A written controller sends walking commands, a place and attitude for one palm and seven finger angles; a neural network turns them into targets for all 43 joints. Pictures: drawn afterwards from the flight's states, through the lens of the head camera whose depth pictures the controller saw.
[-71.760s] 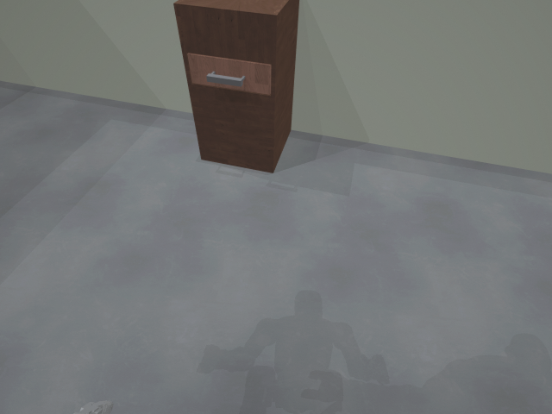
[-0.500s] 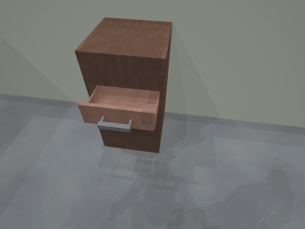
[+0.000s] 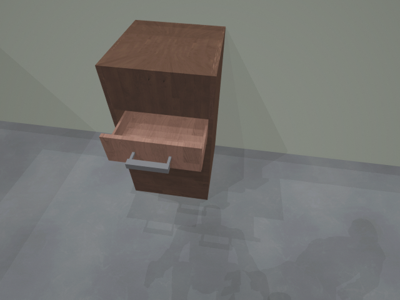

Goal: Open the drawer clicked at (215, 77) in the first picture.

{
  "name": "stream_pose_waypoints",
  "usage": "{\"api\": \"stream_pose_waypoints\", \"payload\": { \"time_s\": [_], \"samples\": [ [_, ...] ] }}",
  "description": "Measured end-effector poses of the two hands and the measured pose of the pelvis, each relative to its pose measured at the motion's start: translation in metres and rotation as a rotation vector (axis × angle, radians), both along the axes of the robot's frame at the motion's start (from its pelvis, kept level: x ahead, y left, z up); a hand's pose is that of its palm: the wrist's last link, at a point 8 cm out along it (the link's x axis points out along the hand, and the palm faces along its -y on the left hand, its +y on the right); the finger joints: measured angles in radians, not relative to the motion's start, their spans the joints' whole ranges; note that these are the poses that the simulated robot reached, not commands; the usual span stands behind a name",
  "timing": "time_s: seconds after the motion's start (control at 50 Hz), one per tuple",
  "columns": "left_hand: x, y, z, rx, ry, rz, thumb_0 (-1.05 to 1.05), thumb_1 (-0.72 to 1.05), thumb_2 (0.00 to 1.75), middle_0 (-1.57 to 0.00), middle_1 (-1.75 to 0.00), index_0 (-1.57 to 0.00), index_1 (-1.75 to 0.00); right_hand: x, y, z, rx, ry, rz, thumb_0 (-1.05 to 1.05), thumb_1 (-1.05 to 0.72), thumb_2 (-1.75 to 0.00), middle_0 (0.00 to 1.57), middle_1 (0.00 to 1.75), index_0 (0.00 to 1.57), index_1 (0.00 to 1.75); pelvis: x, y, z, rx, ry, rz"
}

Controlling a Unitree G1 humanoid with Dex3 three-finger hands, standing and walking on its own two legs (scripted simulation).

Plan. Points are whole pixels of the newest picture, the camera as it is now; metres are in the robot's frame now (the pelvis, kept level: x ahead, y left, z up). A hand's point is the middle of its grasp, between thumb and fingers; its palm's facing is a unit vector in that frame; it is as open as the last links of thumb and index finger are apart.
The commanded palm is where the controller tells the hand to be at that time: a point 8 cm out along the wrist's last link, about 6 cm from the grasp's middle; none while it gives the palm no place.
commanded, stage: shuffle to correct the standing spot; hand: left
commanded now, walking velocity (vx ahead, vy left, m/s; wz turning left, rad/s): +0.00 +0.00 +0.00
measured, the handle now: (149, 161) +0.63 +0.22 -0.23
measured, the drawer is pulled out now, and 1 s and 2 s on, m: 0.16 0.16 0.16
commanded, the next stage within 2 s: come to a stop and stand still in 0.48 s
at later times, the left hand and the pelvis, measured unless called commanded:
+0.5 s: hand out of the picture +0.04 +0.22 -0.19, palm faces -0.03 -0.98 -0.19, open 7.4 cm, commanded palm none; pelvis +0.03 +0.04 -0.01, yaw -5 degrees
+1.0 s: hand out of the picture +0.15 +0.23 -0.19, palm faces -0.08 -0.98 -0.18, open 7.2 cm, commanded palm none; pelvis +0.06 +0.06 -0.02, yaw -8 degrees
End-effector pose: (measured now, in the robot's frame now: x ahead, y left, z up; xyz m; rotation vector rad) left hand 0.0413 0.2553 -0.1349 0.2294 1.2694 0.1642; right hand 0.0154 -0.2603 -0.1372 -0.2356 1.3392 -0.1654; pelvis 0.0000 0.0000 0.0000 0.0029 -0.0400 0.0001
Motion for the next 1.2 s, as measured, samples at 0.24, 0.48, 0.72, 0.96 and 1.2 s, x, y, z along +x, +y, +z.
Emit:
{"api": "stream_pose_waypoints", "payload": {
  "time_s": [0.24, 0.48, 0.72, 0.96, 1.2],
  "samples": [
    [0.009, 0.001, -0.001, -0.003, -0.014, 0.001, 0.01, 0.90, 0.89, -0.20, -0.30, -0.21, -0.30, 0.009, 0.000, 0.000, -0.009, -0.022, -0.006, 0.01, -0.91, -0.90, 0.20, 0.30, 0.20, 0.30, 0.006, 0.003, -0.001, -0.010, -0.001, -0.019],
    [-0.005, 0.012, -0.021, -0.074, 0.102, 0.015, 0.01, 0.90, 0.89, -0.20, -0.30, -0.21, -0.30, -0.038, 0.053, -0.002, 0.013, 0.081, -0.113, 0.01, -0.91, -0.90, 0.20, 0.30, 0.20, 0.30, 0.026, 0.034, -0.007, -0.016, 0.023, -0.081],
    [0.079, 0.009, -0.024, -0.057, 0.061, -0.098, 0.01, 0.92, 0.90, -0.20, -0.30, -0.20, -0.30, -0.079, 0.117, -0.017, 0.107, 0.236, -0.271, 0.01, -0.91, -0.90, 0.20, 0.30, 0.20, 0.30, 0.062, 0.044, -0.015, -0.011, -0.014, -0.146],
    [0.109, 0.016, -0.032, -0.078, -0.025, -0.089, 0.00, 0.93, 0.89, -0.20, -0.30, -0.21, -0.30, 0.005, 0.112, -0.023, 0.079, 0.040, -0.251, 0.01, -0.91, -0.90, 0.20, 0.30, 0.20, 0.30, 0.061, 0.055, -0.020, -0.034, -0.008, -0.127],
    [0.083, 0.065, -0.022, -0.052, 0.029, -0.114, 0.01, 0.91, 0.89, -0.20, -0.30, -0.21, -0.30, 0.046, 0.122, -0.010, 0.037, -0.127, -0.191, 0.02, -0.92, -0.90, 0.20, 0.30, 0.20, 0.30, 0.070, 0.094, -0.014, -0.017, 0.006, -0.151]
  ]
}}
